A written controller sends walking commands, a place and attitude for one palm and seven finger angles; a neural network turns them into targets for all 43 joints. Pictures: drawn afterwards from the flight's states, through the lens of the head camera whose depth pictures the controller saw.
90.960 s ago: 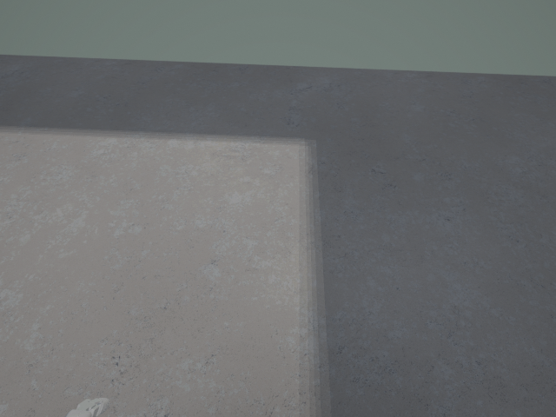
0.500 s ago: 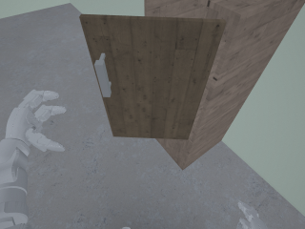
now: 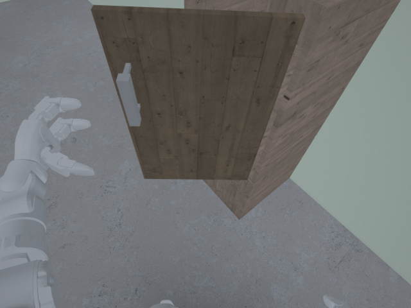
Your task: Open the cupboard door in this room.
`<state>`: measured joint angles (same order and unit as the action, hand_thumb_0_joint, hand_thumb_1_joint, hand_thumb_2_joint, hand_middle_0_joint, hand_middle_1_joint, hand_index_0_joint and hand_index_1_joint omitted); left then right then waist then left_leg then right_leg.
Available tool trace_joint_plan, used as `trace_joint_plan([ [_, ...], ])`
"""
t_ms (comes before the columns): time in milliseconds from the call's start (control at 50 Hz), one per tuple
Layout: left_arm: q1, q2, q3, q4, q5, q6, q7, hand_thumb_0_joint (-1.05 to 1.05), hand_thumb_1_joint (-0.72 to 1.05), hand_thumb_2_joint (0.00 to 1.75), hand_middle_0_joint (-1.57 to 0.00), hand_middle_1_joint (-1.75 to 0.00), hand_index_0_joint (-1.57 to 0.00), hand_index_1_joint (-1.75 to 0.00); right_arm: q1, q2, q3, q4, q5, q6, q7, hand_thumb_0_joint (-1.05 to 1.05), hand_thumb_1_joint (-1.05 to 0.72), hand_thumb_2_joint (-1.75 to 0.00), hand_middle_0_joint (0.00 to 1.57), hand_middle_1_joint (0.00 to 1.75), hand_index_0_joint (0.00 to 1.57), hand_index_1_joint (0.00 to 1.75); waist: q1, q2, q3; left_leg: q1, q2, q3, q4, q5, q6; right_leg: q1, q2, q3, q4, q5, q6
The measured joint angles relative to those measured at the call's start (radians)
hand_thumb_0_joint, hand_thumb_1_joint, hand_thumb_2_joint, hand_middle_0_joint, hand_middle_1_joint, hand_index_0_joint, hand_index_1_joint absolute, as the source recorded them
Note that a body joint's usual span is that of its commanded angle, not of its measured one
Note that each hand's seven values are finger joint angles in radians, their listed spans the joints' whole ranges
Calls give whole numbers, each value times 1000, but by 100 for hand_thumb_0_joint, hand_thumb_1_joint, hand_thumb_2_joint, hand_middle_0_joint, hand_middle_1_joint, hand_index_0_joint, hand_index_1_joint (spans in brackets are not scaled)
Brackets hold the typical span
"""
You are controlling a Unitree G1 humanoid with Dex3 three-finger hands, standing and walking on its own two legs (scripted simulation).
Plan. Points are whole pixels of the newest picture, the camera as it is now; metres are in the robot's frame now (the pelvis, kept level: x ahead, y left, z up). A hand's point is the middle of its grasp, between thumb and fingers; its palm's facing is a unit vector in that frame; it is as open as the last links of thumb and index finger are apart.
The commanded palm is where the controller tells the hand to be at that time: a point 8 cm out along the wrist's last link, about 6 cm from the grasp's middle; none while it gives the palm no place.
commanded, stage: move the hooked fingers beside the handle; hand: left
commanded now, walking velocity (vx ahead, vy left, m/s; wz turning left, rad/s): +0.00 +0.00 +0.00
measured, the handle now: (131, 95) +0.54 +0.18 +0.09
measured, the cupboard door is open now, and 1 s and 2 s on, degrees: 51 51 51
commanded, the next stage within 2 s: slide the fingers in behind the handle in 1.48 s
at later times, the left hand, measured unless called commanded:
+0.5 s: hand (94, 112) +0.48 +0.24 +0.09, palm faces +0.04 -1.00 +0.00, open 14.0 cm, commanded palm +0.46 +0.29 +0.09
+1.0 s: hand (94, 105) +0.50 +0.25 +0.09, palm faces +0.05 -1.00 +0.00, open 14.0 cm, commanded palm +0.47 +0.29 +0.09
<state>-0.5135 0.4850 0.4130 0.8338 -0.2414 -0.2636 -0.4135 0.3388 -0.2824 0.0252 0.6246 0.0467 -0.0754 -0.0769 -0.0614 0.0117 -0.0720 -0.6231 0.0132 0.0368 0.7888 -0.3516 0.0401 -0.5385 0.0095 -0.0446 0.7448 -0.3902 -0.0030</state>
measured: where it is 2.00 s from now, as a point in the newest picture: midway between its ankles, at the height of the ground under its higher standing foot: outside the picture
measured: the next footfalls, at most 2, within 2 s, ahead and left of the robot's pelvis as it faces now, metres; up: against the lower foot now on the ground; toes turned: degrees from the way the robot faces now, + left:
none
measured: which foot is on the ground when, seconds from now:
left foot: down 0.00-1.00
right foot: down 0.00-1.00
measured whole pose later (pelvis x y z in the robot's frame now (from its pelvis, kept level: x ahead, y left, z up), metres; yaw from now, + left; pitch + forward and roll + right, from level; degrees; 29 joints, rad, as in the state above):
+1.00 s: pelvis +0.01 +0.00 -0.01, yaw -3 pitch +18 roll -3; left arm -0.84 0.67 0.51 1.18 -0.12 -0.32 -0.38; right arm 0.43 -0.28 0.03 0.61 0.02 0.07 -0.04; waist -0.17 0.01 -0.09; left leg -0.80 0.05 0.05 0.89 -0.40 0.04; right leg -0.72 0.05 -0.03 0.81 -0.41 -0.01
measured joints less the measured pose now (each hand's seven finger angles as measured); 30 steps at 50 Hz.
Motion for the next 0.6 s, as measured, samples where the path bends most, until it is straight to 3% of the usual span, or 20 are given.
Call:
trace_joint_plan([
  [380, -239, 56, 2, 240, 70, -54, 56, -2, -50, 30, -30, -120, -30, -120, 35, 0, 5, 17, -18, 69, 24, 1, -91, -90, 21, 30, 21, 30, -49, -5, -5, -98, 7, 5, 51, -14, 4, -98, 5, 5, 45, -9, 4],
  [600, -344, 142, 41, 339, 105, -61, 54, -2, -49, 30, -30, -120, -30, -120, 76, -10, 2, 22, -27, 104, 29, 1, -91, -90, 21, 30, 21, 30, -94, -5, -8, -162, 24, 5, 84, -28, -1, -160, 21, 7, 68, -14, -1],
])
